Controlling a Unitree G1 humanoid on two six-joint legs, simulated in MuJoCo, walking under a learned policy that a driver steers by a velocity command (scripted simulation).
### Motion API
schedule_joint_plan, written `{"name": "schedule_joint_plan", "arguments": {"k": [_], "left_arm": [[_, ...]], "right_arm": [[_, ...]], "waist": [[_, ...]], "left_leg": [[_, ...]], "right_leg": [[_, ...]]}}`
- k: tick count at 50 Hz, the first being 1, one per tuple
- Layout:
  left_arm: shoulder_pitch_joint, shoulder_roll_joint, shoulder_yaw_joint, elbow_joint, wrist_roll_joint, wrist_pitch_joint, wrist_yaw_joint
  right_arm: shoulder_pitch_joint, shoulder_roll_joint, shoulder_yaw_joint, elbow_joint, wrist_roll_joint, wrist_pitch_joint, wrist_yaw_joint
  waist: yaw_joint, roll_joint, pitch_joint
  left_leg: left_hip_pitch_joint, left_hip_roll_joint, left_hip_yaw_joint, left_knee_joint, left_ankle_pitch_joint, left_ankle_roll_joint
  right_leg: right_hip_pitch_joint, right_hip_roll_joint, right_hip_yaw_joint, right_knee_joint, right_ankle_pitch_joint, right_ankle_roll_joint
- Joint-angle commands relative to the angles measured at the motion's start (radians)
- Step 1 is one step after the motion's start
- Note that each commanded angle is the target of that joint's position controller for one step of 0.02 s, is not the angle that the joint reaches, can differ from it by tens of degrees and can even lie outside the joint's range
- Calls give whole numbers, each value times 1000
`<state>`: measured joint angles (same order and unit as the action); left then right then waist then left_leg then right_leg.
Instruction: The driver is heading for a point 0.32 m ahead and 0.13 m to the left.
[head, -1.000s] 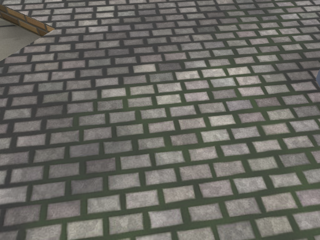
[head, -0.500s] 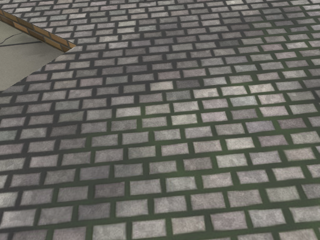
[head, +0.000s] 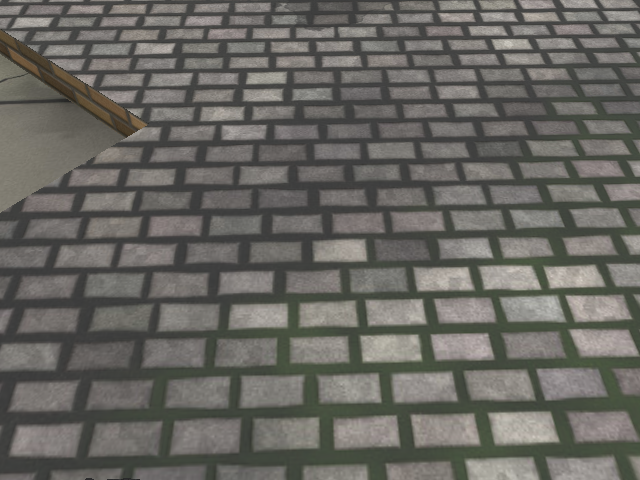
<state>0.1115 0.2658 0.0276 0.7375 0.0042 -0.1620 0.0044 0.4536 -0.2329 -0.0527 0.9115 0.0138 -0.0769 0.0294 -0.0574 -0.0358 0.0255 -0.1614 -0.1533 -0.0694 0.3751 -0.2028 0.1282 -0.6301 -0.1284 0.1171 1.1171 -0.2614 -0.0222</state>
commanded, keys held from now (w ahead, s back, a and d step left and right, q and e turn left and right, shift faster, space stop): w+q+shift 0.14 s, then shift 0.86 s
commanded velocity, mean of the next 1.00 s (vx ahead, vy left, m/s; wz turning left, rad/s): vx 0.37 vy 0.00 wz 0.31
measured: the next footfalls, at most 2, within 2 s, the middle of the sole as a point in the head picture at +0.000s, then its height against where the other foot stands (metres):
right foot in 0.22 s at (385, 479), level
left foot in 0.62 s outside the picture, level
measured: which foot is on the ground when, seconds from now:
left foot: down 0.00-0.24, up 0.26-0.60, down 0.62-1.00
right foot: up 0.00-0.20, down 0.22-1.00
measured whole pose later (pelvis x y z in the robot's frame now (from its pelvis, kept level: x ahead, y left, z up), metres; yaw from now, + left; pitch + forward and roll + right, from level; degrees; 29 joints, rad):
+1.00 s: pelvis +0.44 -0.01 -0.01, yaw +17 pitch -1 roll +0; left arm 0.22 0.25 0.02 0.91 0.02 -0.01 0.02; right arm 0.15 -0.23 -0.02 0.79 -0.01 0.00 -0.01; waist 0.01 0.01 0.01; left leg -0.31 -0.03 -0.03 0.52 -0.19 0.02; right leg -0.21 -0.03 0.01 0.53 -0.30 0.04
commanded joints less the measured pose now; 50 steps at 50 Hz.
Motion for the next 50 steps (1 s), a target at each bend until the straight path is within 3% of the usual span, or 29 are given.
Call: {"name": "schedule_joint_plan", "arguments": {"k": [1,4,7,8,9,10,11,12,13,14,15,16,17,18,19,22,24,28,30,31,32,33,35,37,41,43,44,46,50], "left_arm": [[-51,62,7,-88,21,-3,1],[-182,45,1,-142,2,-10,-12],[-212,107,27,-178,-35,0,-6],[-207,124,34,-179,-32,-1,-6],[-165,143,46,-172,-22,-5,-5],[-43,170,65,-148,-9,-10,-4],[132,187,68,-127,10,-10,-3],[257,272,81,-107,40,-4,-5],[308,274,88,-60,22,6,-36],[260,159,65,-88,20,21,-34],[170,102,45,-96,20,35,-29],[118,76,30,-82,21,40,-35],[99,92,30,-63,26,30,-35],[88,92,32,-43,23,26,-36],[79,81,31,-30,16,24,-36],[34,160,53,-7,-2,43,-20],[39,173,56,7,-15,55,-13],[43,184,53,41,-29,64,-13],[76,150,38,63,-26,71,-14],[127,109,23,69,-3,69,-15],[252,59,3,90,21,72,-16],[237,68,1,89,11,93,-9],[171,113,12,75,2,127,6],[176,131,22,88,9,155,17],[201,70,9,126,16,157,16],[157,101,9,106,28,159,15],[138,159,27,121,15,161,17],[117,99,15,125,16,150,17],[123,94,14,148,10,127,17]], "right_arm": [[-134,-132,-22,-133,7,-34,-34],[-60,-172,-38,-138,21,-31,-46],[-24,-167,-45,-137,44,-23,-57],[-6,-164,-47,-126,39,-10,-61],[17,-161,-52,-115,30,6,-64],[19,-163,-52,-115,17,22,-62],[-17,-142,-40,-145,-3,31,-58],[133,-14,-8,-163,-17,26,-54],[244,-11,18,-168,20,17,-44],[163,-108,-4,-148,34,29,-48],[-2,-157,-14,-187,26,36,-53],[-165,-165,-18,-217,-5,41,-58],[-139,-135,-18,-242,-3,38,-51],[-116,-112,-13,-239,-2,44,-45],[-115,-99,-12,-238,3,49,-42],[-164,-63,6,-254,-8,50,-40],[-194,-70,8,-255,-12,52,-29],[-272,-122,-6,-279,-24,58,-21],[-263,-147,-19,-272,-36,57,-27],[-261,-204,-29,-286,-45,57,-36],[-292,-205,-18,-311,-58,66,-44],[-287,-126,4,-299,-52,70,-40],[-314,-127,5,-279,-37,69,-29],[-371,-156,-2,-279,-39,65,-28],[-427,-113,8,-262,-33,68,-31],[-372,-95,12,-227,-30,65,-29],[-352,-106,4,-227,-28,67,-28],[-374,-111,1,-215,-31,66,-36],[-341,-97,-3,-179,-26,65,-45]], "waist": [[67,66,130],[6,80,101],[3,112,76],[5,119,77],[20,130,47],[82,141,-40],[170,158,-194],[112,-142,-404],[86,-474,-574],[114,-279,-464],[130,-132,-290],[137,43,-148],[78,-38,-125],[54,-56,-108],[43,-64,-96],[26,-49,-139],[35,-62,-159],[33,-54,-125],[27,-35,-115],[47,61,-143],[110,207,-204],[79,233,-218],[70,191,-162],[88,175,-131],[124,146,-123],[91,105,-78],[53,11,-20],[71,5,-3],[68,-3,-57]], "left_leg": [[-296,198,-280,-268,-58,172],[-356,169,-246,-233,-43,108],[-170,207,-337,-137,-92,71],[-73,220,-343,-76,5,57],[12,224,-339,24,195,36],[76,195,-312,199,430,-2],[14,166,-276,443,463,-47],[-264,50,-172,843,30,-109],[-471,14,-150,1112,-415,-137],[-543,96,-166,1177,-371,-143],[-560,128,-99,1142,-317,-150],[-519,150,-53,1040,-303,-140],[-507,176,-77,983,-288,-143],[-452,201,-71,901,-293,-146],[-423,206,-61,789,-289,-146],[-283,195,4,496,-91,-148],[-183,171,29,372,59,-143],[-88,162,22,203,181,-99],[18,158,27,89,267,-64],[106,279,-85,65,594,-25],[176,453,-246,79,772,98],[132,472,-306,37,604,165],[74,417,-308,-17,310,121],[-38,408,-284,-51,226,90],[-159,298,-140,-33,82,23],[-180,247,-116,-21,-119,-42],[-168,205,-71,-28,-165,-62],[-119,197,-56,16,-119,-73],[-53,186,-25,83,106,-67]], "right_leg": [[63,20,-54,-248,215,65],[277,101,-78,-511,459,93],[291,104,-3,-626,425,104],[261,108,-12,-654,384,92],[281,122,-33,-666,338,68],[387,138,-65,-671,323,30],[616,59,-38,-602,400,-22],[1005,-204,296,-525,659,-166],[1160,-371,737,-667,527,-299],[1070,-303,636,-689,396,-258],[896,-252,417,-690,544,-220],[702,-157,231,-716,743,-168],[633,-175,213,-712,863,-206],[561,-157,179,-742,876,-209],[523,-131,121,-763,855,-199],[431,-126,25,-816,879,-205],[407,-102,-28,-829,813,-190],[397,-102,-33,-788,566,-148],[371,-43,-47,-704,384,-92],[330,25,-95,-602,211,-29],[264,99,-140,-480,-175,34],[252,86,-98,-419,-314,64],[209,73,-80,-386,-286,82],[266,54,-58,-370,-230,94],[466,84,-105,-593,53,82],[483,35,-61,-686,125,54],[386,51,-83,-665,-4,31],[336,59,-80,-701,-46,27],[366,59,-78,-699,53,33]]}}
